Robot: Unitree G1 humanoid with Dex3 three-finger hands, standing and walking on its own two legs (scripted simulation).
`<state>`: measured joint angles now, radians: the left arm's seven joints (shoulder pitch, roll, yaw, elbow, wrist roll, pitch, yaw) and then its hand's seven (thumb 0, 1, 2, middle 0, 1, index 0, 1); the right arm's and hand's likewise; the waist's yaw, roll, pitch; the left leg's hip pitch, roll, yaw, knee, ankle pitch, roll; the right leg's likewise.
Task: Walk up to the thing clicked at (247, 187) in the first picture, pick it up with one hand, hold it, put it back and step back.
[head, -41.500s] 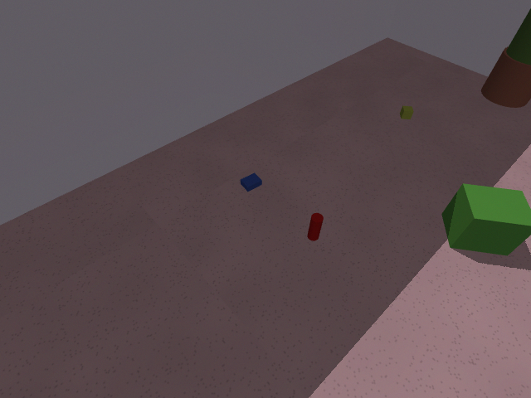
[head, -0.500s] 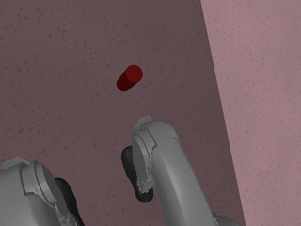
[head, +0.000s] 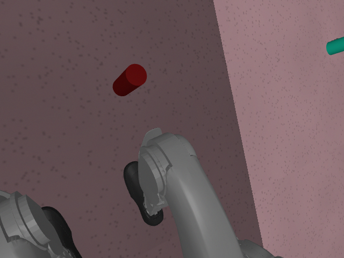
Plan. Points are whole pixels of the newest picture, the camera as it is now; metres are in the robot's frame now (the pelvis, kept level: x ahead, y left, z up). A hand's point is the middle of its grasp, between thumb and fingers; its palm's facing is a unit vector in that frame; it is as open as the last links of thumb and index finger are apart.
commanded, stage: rest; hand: left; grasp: from above
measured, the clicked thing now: out of the picture +0.46 +0.33 -0.26
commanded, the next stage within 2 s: open in 0.84 s
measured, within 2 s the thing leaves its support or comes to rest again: rests again in 1.10 s
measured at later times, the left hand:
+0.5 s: hand out of the picture +0.46 +0.31 -0.25, palm faces -0.01 -0.47 -0.88, open 9.7 cm
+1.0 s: hand out of the picture +0.46 +0.32 -0.26, palm faces -0.01 -0.47 -0.88, open 9.7 cm
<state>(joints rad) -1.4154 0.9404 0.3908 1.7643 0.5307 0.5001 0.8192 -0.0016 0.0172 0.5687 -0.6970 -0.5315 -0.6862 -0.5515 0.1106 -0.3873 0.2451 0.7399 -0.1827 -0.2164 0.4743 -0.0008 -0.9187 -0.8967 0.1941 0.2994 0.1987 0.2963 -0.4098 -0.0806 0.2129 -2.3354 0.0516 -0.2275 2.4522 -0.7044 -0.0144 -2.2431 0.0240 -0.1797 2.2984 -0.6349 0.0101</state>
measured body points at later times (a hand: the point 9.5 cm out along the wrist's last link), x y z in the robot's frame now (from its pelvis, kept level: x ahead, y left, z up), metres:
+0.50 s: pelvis +0.00 +0.00 +0.00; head +0.31 +0.09 +0.30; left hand +0.46 +0.33 -0.20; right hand -0.01 -0.25 -0.06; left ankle +0.06 +0.13 -0.29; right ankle +0.11 -0.11 -0.29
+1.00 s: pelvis +0.00 +0.00 +0.00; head +0.32 +0.10 +0.29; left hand +0.46 +0.34 -0.21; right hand -0.01 -0.24 -0.05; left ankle +0.06 +0.13 -0.29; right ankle +0.11 -0.11 -0.29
